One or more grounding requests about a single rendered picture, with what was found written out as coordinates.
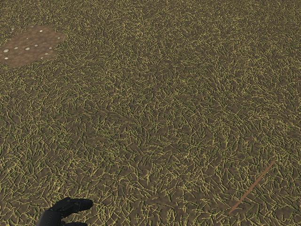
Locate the robot left hand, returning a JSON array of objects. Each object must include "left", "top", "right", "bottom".
[{"left": 36, "top": 197, "right": 93, "bottom": 226}]

